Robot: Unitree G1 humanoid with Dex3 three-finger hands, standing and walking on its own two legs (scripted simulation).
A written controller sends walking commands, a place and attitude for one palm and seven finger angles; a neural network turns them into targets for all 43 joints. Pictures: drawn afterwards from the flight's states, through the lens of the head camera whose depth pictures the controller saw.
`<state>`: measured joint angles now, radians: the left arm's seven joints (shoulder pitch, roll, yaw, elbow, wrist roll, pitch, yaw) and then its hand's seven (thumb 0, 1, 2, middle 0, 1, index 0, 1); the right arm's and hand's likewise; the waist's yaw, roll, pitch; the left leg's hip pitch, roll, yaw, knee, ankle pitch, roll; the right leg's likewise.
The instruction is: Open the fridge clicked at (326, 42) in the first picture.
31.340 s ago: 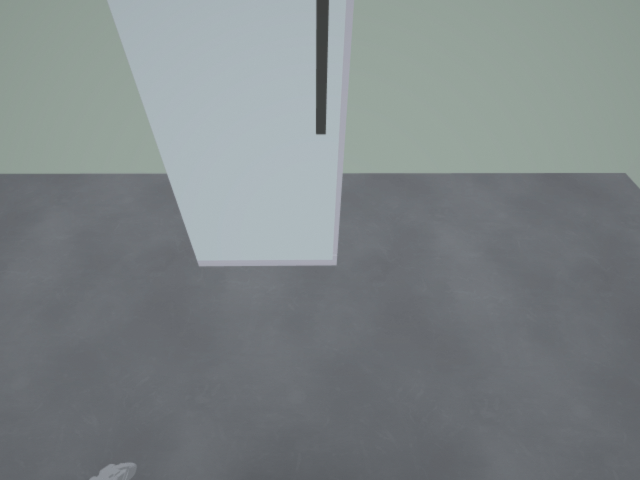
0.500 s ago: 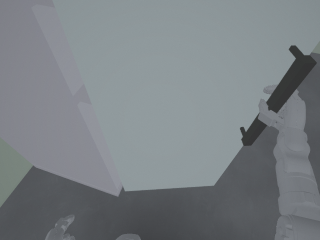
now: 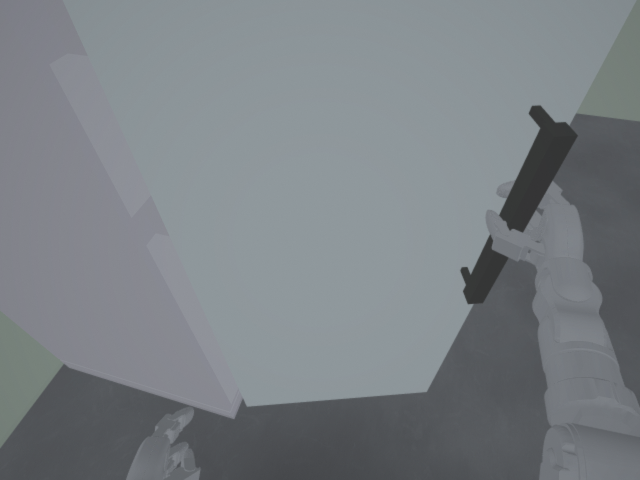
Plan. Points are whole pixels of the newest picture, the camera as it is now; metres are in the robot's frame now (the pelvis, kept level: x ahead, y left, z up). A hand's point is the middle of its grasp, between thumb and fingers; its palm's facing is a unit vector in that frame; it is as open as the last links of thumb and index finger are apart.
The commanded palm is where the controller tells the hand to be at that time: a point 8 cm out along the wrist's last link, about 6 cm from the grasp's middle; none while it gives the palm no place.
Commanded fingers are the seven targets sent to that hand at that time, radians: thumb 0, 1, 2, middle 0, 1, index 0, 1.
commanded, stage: loosen the grip on the handle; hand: right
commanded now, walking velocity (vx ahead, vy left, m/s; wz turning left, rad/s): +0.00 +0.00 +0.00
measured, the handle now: (500, 220) +0.45 -0.22 +0.08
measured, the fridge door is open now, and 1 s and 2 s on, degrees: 70 70 70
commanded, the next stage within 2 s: slip the hand off the handle in 0.48 s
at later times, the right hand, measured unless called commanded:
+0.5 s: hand (499, 241) +0.41 -0.21 +0.08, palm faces +0.21 +0.96 -0.18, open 13.9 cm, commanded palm +0.37 -0.25 +0.10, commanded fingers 0.00 0.55 -0.20 0.25 1.15 0.25 1.15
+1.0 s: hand (552, 250) +0.40 -0.27 +0.08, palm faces +0.25 +0.95 -0.17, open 14.7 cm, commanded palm +0.37 -0.31 +0.09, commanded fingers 0.00 0.55 -0.20 0.25 1.15 0.25 1.15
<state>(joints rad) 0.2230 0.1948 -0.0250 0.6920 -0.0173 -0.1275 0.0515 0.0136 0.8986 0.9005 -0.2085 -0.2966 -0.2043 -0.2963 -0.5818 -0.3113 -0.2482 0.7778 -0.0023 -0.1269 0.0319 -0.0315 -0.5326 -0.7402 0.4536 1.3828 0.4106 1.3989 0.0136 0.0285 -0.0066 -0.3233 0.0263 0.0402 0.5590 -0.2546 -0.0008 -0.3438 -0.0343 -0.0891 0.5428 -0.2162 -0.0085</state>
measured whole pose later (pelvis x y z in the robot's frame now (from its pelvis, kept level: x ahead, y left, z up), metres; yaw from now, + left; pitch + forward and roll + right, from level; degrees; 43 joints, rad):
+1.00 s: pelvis +0.03 +0.00 -0.02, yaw -1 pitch +7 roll +1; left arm 0.29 0.26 0.00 0.66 -0.03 -0.07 0.05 0.01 0.90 0.90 -0.21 -0.30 -0.20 -0.30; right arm -0.40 -0.41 -0.33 0.67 0.09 -0.27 0.11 -0.01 0.55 -0.20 0.26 1.15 0.26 1.15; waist 0.01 0.00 -0.08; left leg -0.46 0.02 0.06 0.69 -0.36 -0.01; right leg -0.51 -0.04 -0.05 0.73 -0.34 -0.02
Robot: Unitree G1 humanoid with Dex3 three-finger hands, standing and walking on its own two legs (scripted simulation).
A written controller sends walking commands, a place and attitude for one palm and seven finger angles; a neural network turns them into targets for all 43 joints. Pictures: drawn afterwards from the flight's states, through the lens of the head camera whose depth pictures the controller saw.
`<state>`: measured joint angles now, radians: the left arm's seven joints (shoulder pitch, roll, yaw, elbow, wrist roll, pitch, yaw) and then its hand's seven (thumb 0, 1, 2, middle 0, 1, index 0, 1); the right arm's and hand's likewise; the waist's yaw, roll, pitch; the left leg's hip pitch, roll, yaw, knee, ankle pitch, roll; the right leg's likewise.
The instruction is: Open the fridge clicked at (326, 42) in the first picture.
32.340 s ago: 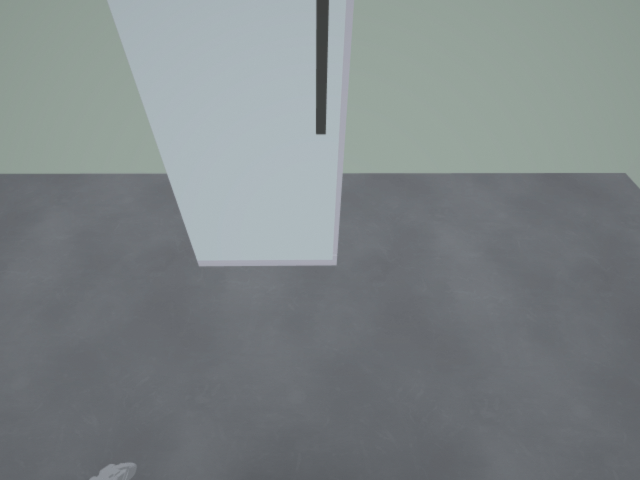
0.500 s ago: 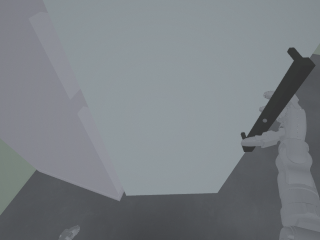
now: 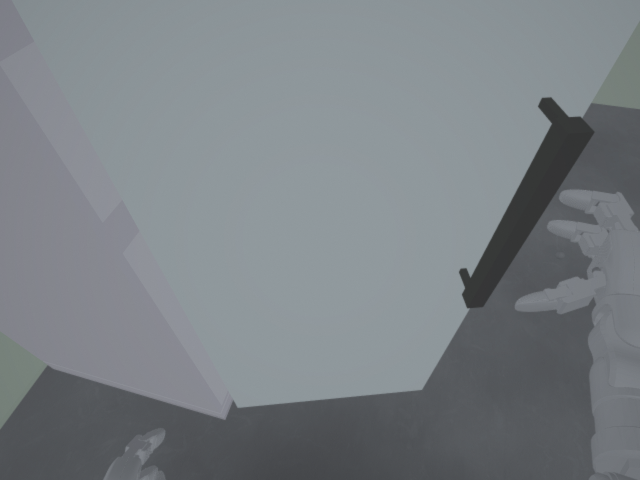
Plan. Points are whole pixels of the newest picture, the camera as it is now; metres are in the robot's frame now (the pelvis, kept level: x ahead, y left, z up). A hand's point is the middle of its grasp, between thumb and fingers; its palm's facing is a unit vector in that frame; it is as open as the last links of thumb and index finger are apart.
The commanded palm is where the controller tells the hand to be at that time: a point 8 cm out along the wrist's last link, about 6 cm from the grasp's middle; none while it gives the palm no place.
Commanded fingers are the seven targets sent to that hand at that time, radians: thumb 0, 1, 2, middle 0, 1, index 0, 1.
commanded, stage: slip the hand off the handle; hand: right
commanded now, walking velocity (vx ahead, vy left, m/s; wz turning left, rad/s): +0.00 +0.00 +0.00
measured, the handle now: (503, 222) +0.43 -0.21 +0.10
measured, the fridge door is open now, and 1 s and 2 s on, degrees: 70 70 70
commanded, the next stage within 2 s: draw the hand back to the body in 0.86 s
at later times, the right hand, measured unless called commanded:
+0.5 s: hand (589, 295) +0.33 -0.28 +0.09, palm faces +0.24 +0.96 -0.17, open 14.7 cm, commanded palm +0.29 -0.32 +0.11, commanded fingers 0.00 0.55 -0.20 0.25 1.15 0.25 1.15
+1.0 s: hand (618, 362) +0.24 -0.28 +0.10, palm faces +0.28 +0.94 -0.19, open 14.7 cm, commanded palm +0.22 -0.32 +0.11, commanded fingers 0.00 0.55 -0.20 0.25 1.15 0.25 1.15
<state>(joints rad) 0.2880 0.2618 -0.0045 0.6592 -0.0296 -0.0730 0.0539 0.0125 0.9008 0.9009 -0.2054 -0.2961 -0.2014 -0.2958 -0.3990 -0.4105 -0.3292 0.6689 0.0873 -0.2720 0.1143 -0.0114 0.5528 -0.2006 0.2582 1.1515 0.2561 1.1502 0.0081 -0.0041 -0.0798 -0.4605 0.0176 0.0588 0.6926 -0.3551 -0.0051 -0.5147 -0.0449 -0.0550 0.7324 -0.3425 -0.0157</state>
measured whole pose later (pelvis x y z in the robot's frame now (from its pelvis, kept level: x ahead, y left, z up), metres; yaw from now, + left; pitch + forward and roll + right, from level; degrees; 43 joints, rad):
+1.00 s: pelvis -0.01 +0.01 +0.00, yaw -2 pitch +3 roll +1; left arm 0.22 0.25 -0.04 0.63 -0.04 -0.19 0.10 0.01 0.90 0.90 -0.21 -0.30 -0.20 -0.30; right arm 0.06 -0.37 -0.35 0.22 0.20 -0.21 0.20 -0.01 0.55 -0.20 0.26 1.15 0.26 1.15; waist -0.05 -0.03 -0.07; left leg -0.40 0.02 0.09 0.71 -0.36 0.00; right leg -0.47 -0.04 -0.02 0.75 -0.34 -0.01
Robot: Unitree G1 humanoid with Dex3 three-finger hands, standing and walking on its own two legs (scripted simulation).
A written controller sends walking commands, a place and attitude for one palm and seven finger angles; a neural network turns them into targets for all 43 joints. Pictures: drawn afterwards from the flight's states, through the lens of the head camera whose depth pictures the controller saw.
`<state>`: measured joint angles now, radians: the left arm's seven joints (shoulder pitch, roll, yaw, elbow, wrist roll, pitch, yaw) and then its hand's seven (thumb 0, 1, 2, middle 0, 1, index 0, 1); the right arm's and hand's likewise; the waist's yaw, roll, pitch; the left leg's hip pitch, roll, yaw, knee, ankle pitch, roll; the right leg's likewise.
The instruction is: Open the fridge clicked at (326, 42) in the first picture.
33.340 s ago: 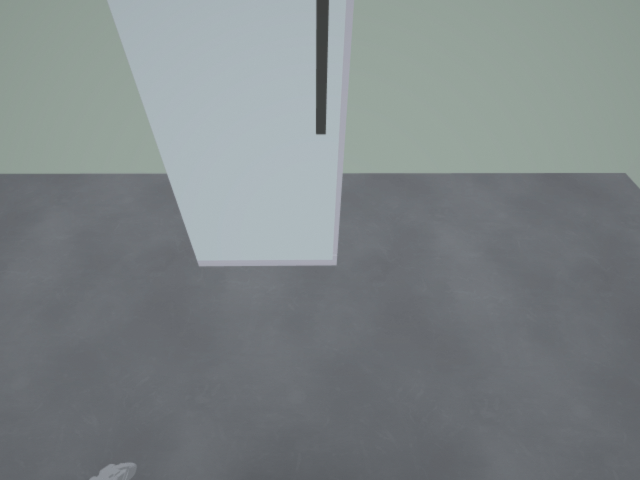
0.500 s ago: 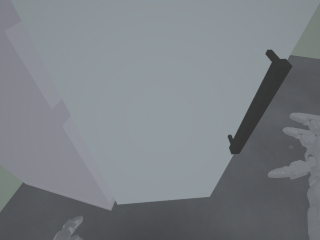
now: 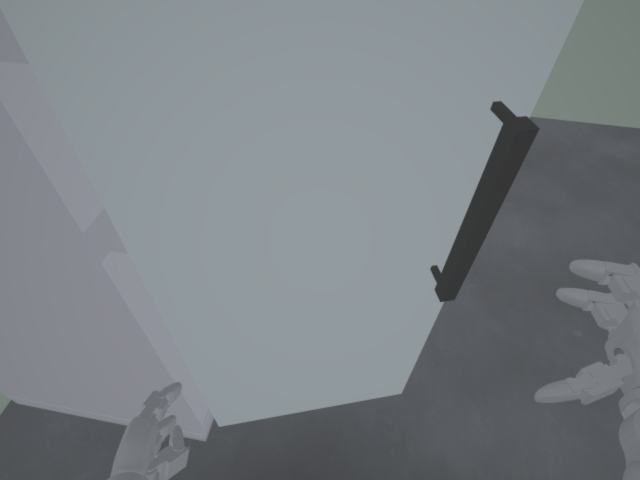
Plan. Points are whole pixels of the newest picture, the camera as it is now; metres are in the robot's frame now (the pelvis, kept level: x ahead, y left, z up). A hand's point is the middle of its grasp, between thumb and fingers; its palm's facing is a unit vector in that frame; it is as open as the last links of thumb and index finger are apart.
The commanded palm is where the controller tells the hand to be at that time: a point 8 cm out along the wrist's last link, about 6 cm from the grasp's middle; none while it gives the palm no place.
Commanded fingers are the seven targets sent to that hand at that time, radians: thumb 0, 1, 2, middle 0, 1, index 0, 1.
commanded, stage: draw the hand back to the body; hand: right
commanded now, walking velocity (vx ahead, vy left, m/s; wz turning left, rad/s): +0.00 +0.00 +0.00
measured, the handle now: (467, 216) +0.45 -0.20 +0.10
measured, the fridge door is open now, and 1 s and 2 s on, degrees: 70 70 70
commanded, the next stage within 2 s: step back with the hand held close in 1.56 s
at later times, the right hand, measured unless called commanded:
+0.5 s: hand (606, 349) +0.23 -0.27 +0.13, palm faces +0.09 +0.99 -0.06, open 14.6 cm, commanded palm +0.20 -0.31 +0.15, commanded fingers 0.00 0.30 -0.32 0.24 1.00 0.24 1.00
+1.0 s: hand out of the picture +0.23 -0.28 +0.17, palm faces +0.46 +0.82 -0.35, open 10.6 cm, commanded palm +0.18 -0.31 +0.19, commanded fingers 0.00 -0.61 -0.76 0.21 0.47 0.21 0.47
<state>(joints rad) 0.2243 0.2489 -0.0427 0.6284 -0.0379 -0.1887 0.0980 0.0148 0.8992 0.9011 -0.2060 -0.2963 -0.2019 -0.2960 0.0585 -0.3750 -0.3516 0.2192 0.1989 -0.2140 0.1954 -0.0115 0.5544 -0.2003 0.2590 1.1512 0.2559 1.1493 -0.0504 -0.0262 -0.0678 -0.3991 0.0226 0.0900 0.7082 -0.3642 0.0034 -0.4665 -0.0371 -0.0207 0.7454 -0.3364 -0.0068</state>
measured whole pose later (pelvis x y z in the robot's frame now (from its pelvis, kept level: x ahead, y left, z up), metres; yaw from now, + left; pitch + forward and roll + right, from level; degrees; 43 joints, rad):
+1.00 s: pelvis +0.02 -0.01 +0.02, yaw +1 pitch -4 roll +0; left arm 0.20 0.21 -0.05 0.66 0.00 -0.17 0.08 0.02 0.90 0.90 -0.21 -0.30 -0.20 -0.30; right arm 0.37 -0.35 -0.33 -0.28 0.07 -0.07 -0.11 0.00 -0.26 -0.59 0.23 0.67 0.23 0.67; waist -0.08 -0.04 0.01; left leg -0.09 0.04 0.05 0.45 -0.28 -0.02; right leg -0.13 0.00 -0.06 0.47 -0.26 -0.02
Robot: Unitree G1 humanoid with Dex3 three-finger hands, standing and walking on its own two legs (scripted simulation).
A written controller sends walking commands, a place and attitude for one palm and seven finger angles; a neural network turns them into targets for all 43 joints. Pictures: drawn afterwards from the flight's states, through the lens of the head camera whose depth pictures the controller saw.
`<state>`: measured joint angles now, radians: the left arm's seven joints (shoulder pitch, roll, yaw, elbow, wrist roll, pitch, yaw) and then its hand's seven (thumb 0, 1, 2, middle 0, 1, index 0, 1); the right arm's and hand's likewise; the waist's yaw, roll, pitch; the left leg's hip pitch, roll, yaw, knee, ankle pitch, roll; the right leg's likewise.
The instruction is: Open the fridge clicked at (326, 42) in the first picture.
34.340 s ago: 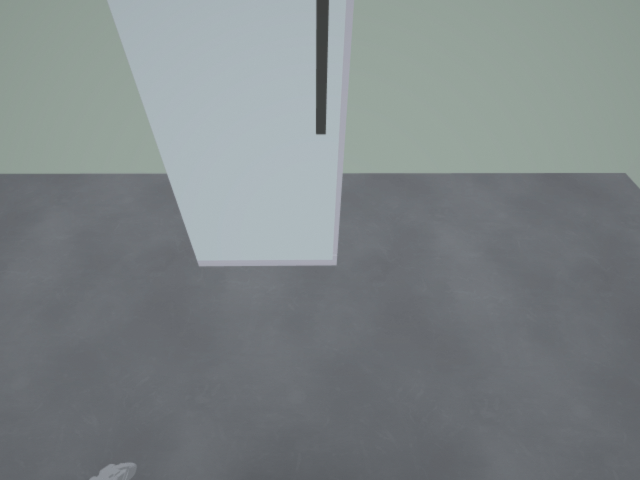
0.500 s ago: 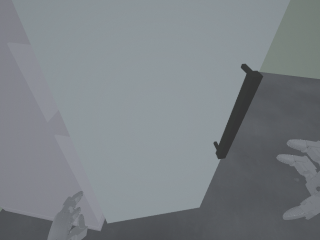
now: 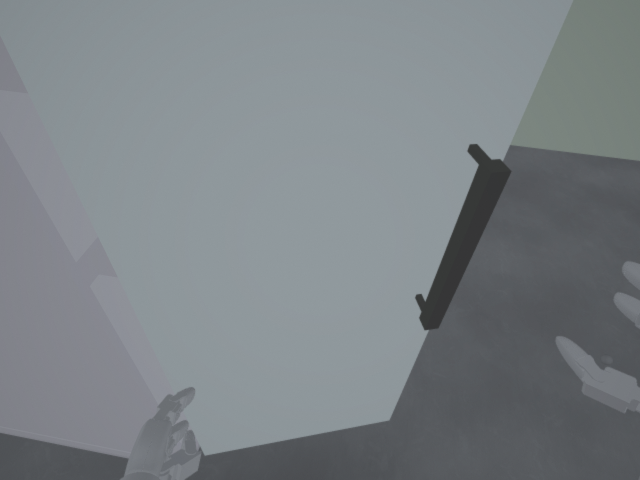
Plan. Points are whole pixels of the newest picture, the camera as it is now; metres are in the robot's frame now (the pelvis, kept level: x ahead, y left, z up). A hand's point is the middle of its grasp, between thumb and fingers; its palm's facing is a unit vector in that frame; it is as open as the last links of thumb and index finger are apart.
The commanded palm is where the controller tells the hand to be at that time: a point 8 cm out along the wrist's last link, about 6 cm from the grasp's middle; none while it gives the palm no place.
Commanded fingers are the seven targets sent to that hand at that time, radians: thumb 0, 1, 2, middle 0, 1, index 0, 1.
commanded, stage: draw the hand back to the body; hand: right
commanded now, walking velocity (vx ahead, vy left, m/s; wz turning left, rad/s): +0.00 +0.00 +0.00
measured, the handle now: (449, 249) +0.42 -0.20 +0.08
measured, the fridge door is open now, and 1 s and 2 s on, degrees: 70 70 70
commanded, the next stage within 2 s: step back with the hand held close in 0.56 s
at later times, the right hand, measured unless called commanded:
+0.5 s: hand (611, 369) +0.18 -0.26 +0.16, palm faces +0.49 +0.79 -0.37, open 7.5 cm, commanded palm +0.14 -0.29 +0.17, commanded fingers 0.00 -0.90 -0.90 0.20 0.30 0.20 0.30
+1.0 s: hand (610, 377) +0.18 -0.27 +0.15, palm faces +0.36 +0.81 -0.46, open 7.4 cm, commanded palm +0.12 -0.31 +0.18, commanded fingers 0.00 -0.90 -0.90 0.20 0.30 0.20 0.30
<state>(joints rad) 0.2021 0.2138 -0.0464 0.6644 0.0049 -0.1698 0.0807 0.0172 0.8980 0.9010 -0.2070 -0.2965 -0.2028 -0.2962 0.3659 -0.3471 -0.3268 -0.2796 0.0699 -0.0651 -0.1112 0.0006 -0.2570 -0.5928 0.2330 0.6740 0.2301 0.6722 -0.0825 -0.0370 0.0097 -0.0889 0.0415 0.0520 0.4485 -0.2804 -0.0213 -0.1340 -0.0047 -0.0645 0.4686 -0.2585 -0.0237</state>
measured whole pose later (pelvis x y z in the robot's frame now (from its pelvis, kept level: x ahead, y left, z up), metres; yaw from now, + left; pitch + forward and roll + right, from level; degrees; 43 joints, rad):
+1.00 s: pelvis -0.03 -0.01 +0.00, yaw +1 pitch -1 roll +1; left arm 0.18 0.22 -0.01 0.56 0.00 -0.03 0.09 0.02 0.90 0.90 -0.20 -0.30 -0.20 -0.30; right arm 0.53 -0.41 -0.38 -0.47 0.05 -0.15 -0.11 0.02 -0.89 -0.90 0.22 0.30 0.21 0.30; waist -0.02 0.00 0.04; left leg -0.22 0.03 0.03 0.45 -0.22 -0.03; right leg -0.26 -0.02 -0.09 0.49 -0.22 -0.04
